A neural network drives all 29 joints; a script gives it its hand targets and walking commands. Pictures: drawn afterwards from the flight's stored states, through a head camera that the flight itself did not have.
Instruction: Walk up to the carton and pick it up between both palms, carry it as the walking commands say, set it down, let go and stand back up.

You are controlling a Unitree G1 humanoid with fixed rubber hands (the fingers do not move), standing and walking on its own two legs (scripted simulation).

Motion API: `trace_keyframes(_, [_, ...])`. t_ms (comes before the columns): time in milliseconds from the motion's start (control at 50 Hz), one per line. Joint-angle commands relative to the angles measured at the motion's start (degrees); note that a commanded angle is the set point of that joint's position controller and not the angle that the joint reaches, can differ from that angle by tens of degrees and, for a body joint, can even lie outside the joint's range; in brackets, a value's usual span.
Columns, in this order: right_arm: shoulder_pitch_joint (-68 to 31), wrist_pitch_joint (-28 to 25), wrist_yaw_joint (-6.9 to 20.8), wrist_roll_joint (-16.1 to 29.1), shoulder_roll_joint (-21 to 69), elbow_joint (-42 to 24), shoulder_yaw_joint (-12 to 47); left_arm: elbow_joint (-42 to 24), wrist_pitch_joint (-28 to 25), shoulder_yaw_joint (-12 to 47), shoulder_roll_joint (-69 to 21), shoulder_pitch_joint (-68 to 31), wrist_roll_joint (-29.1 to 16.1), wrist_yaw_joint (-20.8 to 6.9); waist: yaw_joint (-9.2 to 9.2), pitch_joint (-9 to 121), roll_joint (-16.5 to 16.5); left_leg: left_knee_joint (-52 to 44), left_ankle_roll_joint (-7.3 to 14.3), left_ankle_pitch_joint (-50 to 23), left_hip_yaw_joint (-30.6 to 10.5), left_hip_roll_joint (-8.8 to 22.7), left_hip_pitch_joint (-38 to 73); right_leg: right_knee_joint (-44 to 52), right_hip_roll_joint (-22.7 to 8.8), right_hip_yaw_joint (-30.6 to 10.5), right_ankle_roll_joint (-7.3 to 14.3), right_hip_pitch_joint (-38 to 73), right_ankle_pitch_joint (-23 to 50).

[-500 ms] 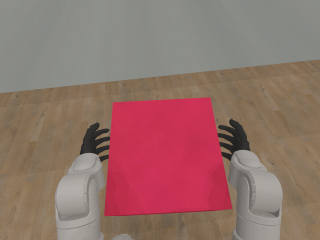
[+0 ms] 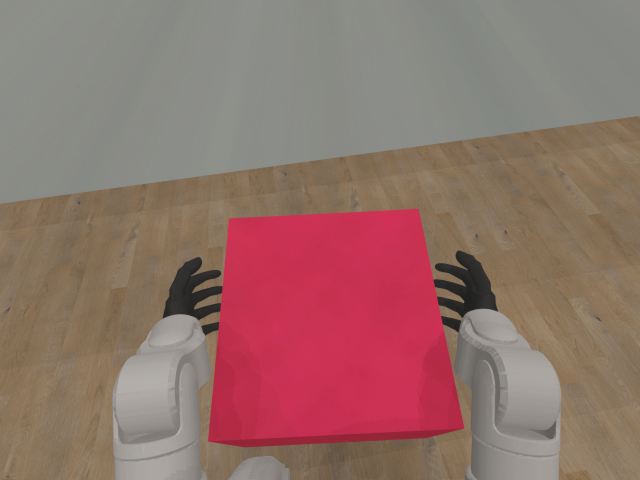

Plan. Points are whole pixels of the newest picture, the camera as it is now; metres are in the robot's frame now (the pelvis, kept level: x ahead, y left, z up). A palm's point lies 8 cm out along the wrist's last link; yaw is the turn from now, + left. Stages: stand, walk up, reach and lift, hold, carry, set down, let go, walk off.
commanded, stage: carry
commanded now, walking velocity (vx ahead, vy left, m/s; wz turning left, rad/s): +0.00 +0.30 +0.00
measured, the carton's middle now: (329, 330) +0.29 +0.00 +0.01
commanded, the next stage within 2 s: none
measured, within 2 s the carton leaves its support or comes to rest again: neither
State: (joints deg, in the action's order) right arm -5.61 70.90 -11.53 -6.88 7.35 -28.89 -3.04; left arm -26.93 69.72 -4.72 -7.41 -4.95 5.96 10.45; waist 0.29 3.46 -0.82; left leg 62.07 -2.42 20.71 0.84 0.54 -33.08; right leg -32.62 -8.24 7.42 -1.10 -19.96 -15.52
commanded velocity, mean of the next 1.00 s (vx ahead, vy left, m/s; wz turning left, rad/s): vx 0.00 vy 0.30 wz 0.00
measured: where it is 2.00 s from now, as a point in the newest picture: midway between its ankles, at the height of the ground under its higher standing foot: outside the picture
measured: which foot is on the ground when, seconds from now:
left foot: up 0.00-0.14, down 0.16-0.44, up 0.46-0.76, down 0.78-1.00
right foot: down 0.00-0.16, up 0.18-0.42, down 0.44-0.78, up 0.80-1.00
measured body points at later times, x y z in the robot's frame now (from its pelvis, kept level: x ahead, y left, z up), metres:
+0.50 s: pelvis -0.02 +0.19 -0.01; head -0.02 +0.17 +0.44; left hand +0.24 +0.35 +0.09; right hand +0.24 +0.02 +0.08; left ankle +0.00 +0.26 -0.71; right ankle -0.03 +0.11 -0.74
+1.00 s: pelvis -0.05 +0.39 +0.00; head -0.03 +0.40 +0.45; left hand +0.22 +0.56 +0.09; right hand +0.23 +0.24 +0.09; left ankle -0.01 +0.47 -0.74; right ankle -0.07 +0.31 -0.70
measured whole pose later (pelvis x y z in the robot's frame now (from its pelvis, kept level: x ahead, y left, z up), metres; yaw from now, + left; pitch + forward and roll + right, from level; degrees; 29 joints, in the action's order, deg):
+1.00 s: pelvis -0.05 +0.39 +0.00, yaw -1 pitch +4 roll +0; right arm -6.4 68.9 -10.1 -6.4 7.5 -29.7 -3.8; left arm -30.5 70.0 -4.0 -7.4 -5.3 5.7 12.3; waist -1.3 3.0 0.5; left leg 30.4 3.9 12.4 6.7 -0.7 -22.5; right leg -52.2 -2.8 8.9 -0.6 -27.5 -30.2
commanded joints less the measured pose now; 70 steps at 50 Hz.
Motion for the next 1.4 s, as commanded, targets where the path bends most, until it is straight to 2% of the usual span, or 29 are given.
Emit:
trace_keyframes(0, [-23.1,-0.6,14.1,22.6,54.1,-3.3,38.7,-5.4,-0.4,36.0,-51.4,-21.6,-21.1,-14.0,-0.59,10.0,13.1,-9.4,-0.9,1.3,1.6,1.7,-0.5,10.5,-12.5,-9.4,6.7,10.0,19.0])
trace_keyframes(100, [-19.3,0.7,13.9,22.1,51.8,-1.8,37.8,-5.2,0.7,36.0,-48.6,-19.2,-19.9,-13.1,-0.34,14.1,15.3,-36.8,0.4,-6.9,7.7,-1.0,13.2,6.0,-11.8,-6.0,2.8,9.4,21.4])
trace_keyframes(140, [-18.4,0.8,14.1,21.4,51.0,-0.9,37.0,-4.5,1.1,36.1,-47.6,-18.6,-19.0,-13.0,-0.59,15.6,4.9,-44.4,1.6,-11.6,4.8,2.7,25.1,-3.8,-6.5,-0.7,-1.2,0.7,9.1])
trace_keyframes(160, [-18.7,0.8,14.3,20.8,49.4,-0.1,35.9,-5.2,1.5,36.8,-47.5,-19.4,-19.4,-13.1,-0.03,14.5,-11.4,-44.8,6.8,-27.5,-12.1,15.9,28.9,-13.3,0.6,3.5,-4.0,-13.0,-12.5])
trace_keyframes(180, [-19.5,0.1,14.6,21.2,51.4,-1.0,35.7,-6.8,1.3,38.8,-49.8,-22.4,-21.0,-13.4,0.42,14.8,-19.1,-42.0,12.2,-38.3,-14.5,18.3,28.6,-23.4,3.8,1.5,-2.5,-16.8,-26.5])
trace_keyframes(260, [-20.0,-1.9,15.3,21.8,55.3,-2.7,34.6,-8.8,-0.3,42.4,-55.2,-26.7,-24.2,-13.9,-0.35,15.5,-11.6,-37.3,12.2,-32.3,-1.6,11.4,25.9,-29.6,3.3,-1.7,0.3,-13.4,-16.1])
trace_keyframes(360, [-17.6,-1.4,14.2,20.3,51.8,-2.5,35.2,-6.9,0.3,39.7,-51.2,-22.3,-23.0,-13.6,-0.10,16.3,-8.2,-37.4,14.0,-28.5,-4.6,12.1,22.8,-11.3,4.9,0.3,1.6,-3.4,-12.1])
trace_keyframes(400, [-17.1,-0.8,13.7,20.1,50.8,-1.5,35.5,-4.9,0.9,38.0,-50.2,-20.9,-22.4,-13.7,-1.12,16.1,-4.2,-33.8,11.2,-23.0,-2.2,9.5,19.2,6.5,3.6,0.7,1.7,5.9,-0.4])
trace_keyframes(420, [-17.5,-0.6,13.5,20.0,50.2,-0.6,35.5,-3.4,1.1,36.9,-49.4,-19.8,-21.9,-14.0,-1.95,15.1,1.8,-28.2,8.1,-16.0,-1.3,7.3,8.5,12.7,-4.0,-8.0,2.0,16.4,2.7])
trace_keyframes(440, [-17.8,-0.2,13.4,19.6,50.0,-1.5,35.8,-2.4,1.1,35.8,-48.5,-19.7,-21.5,-14.2,-1.64,13.7,17.8,-16.5,3.3,4.2,1.3,1.7,-6.1,15.7,-24.2,-30.7,8.1,22.2,14.4])
trace_keyframes(460, [-21.8,-0.2,13.7,20.3,49.7,-4.1,37.2,-1.9,0.8,35.9,-50.4,-19.9,-22.2,-14.3,-1.63,9.9,19.2,-1.0,1.6,9.0,-4.3,-0.1,-9.6,17.1,-29.3,-36.0,14.3,16.2,22.0])
trace_keyframes(500, [-25.1,-0.5,14.1,21.9,52.6,-3.8,37.8,-3.6,0.2,36.3,-52.3,-22.1,-22.2,-14.5,-1.32,8.0,6.3,10.3,1.2,4.2,-8.8,2.6,-6.0,15.7,-21.5,-23.1,12.6,8.3,9.7])
trace_keyframes(560, [-25.2,-0.7,14.3,23.0,54.5,-4.4,39.1,-5.7,-0.5,36.5,-52.8,-23.4,-22.0,-14.4,-0.56,6.5,9.7,1.8,-0.9,-1.1,-2.8,2.2,-4.5,12.7,-12.7,-10.5,7.5,9.0,11.2])
trace_keyframes(720, [-19.4,1.0,13.7,22.4,51.6,-2.2,37.9,-5.5,0.8,36.1,-48.5,-19.3,-20.2,-13.1,-0.24,13.8,15.8,-36.1,0.2,-6.8,7.7,-1.0,13.4,5.4,-11.6,-5.2,2.6,10.3,23.9])
trace_keyframes(760, [-18.6,1.0,13.8,21.6,50.8,-1.2,37.1,-4.5,1.2,36.3,-47.5,-18.5,-19.3,-13.0,-0.53,15.6,5.1,-44.1,1.4,-12.4,4.2,3.0,25.8,-4.3,-6.7,-0.4,-1.3,1.4,10.7])
trace_keyframes(780, [-18.6,1.0,14.1,21.1,49.3,-0.4,36.2,-4.7,1.5,36.7,-47.4,-19.0,-19.4,-13.1,-0.22,14.7,-11.0,-43.6,6.4,-33.5,-11.8,16.1,31.2,-14.3,0.2,3.3,-4.0,-12.9,-14.5])
trace_keyframes(800, [-19.2,0.2,14.4,21.3,51.4,-1.0,35.5,-6.8,1.2,39.3,-50.2,-22.0,-21.4,-13.3,0.18,15.2,-20.3,-40.6,12.1,-44.8,-15.0,18.7,30.7,-23.6,3.7,1.5,-2.7,-17.1,-28.4])
trace_keyframes(820, [-19.9,-0.5,14.8,21.9,53.8,-2.5,35.5,-8.0,0.7,40.7,-52.9,-24.4,-22.7,-13.6,0.04,15.0,-16.3,-38.6,13.4,-48.9,-10.3,16.6,28.3,-30.5,4.1,-1.5,-1.1,-15.5,-27.2])
trace_keyframes(880, [-20.0,-2.0,15.3,22.1,55.3,-2.9,34.5,-9.1,-0.5,43.2,-55.7,-26.7,-24.8,-14.0,-0.50,15.5,-11.7,-37.3,12.0,-33.7,-1.6,11.3,26.1,-30.3,3.4,-1.6,0.1,-12.8,-16.2])
trace_keyframes(980, [-17.2,-1.5,14.3,20.5,51.6,-2.4,35.2,-7.1,0.1,40.1,-51.2,-22.5,-23.3,-13.5,-0.10,16.1,-8.5,-37.9,14.1,-28.4,-4.9,12.0,22.8,-12.1,5.1,0.3,1.6,-3.3,-12.8])
trace_keyframes(1020, [-17.0,-0.9,13.8,20.4,50.6,-1.4,35.5,-4.8,0.7,38.3,-50.1,-20.8,-22.6,-13.7,-1.16,16.0,-4.5,-34.4,11.8,-23.6,-2.9,9.6,20.1,4.6,4.2,0.9,1.6,4.9,-2.3])
trace_keyframes(1040, [-17.3,-0.7,13.6,20.2,50.1,-0.4,35.6,-3.3,1.0,37.2,-49.4,-20.0,-22.0,-14.0,-2.02,15.3,0.6,-29.5,8.8,-17.3,-1.9,7.7,10.8,12.3,-2.3,-6.0,1.5,15.1,2.7])
trace_keyframes(1060, [-17.8,-0.4,13.5,19.7,49.7,-0.3,35.6,-1.6,1.1,36.0,-48.6,-19.1,-21.4,-14.2,-2.24,12.7,12.9,-20.8,4.8,0.1,-0.2,3.0,-2.9,16.2,-18.1,-23.9,5.4,21.1,5.5])
trace_keyframes(1080, [-22.5,-0.3,13.9,20.6,49.2,-4.3,37.7,-0.9,0.5,35.2,-49.8,-19.4,-21.5,-14.3,-1.78,9.2,22.0,-3.8,1.8,9.5,-2.5,-0.8,-8.7,18.6,-29.7,-37.9,13.5,15.5,18.9])
trace_keyframes(1120, [-24.9,-0.5,14.2,22.0,52.2,-3.3,37.9,-3.1,0.1,36.0,-51.9,-22.2,-22.3,-14.6,-1.33,7.7,7.0,9.8,1.3,5.4,-9.3,2.2,-5.7,15.8,-22.4,-24.8,12.7,8.8,12.7])
trace_keyframes(1180, [-24.9,-0.9,14.5,23.0,54.4,-3.8,39.0,-5.1,-0.6,36.7,-52.9,-23.6,-22.2,-14.6,-0.73,6.4,9.3,2.6,-0.6,-0.4,-3.4,2.2,-4.1,12.4,-13.0,-10.7,7.8,9.6,13.7])
trace_keyframes(1320, [-19.5,0.6,13.8,22.6,51.9,-2.3,38.1,-5.6,0.4,36.4,-49.1,-19.3,-20.5,-13.4,-0.94,12.8,16.5,-28.8,-0.5,-2.8,7.1,-1.0,10.6,6.4,-10.7,-4.7,3.6,11.7,26.0])
trace_keyframes(1360, [-18.9,0.8,13.9,22.2,51.0,-2.1,37.4,-4.8,0.8,36.5,-48.1,-18.5,-19.8,-13.2,-0.47,16.0,9.0,-42.2,-0.1,-12.8,7.6,-0.1,24.2,-0.3,-6.1,-0.8,-0.5,5.7,15.2])
trace_keyframes(1380, [-18.9,0.9,14.0,21.7,50.1,-1.5,36.4,-3.9,1.1,36.5,-47.3,-18.5,-19.3,-13.0,-0.69,14.5,0.1,-45.2,1.5,-22.5,-2.8,9.6,29.6,-6.5,-2.8,1.5,-2.7,-3.6,-2.8])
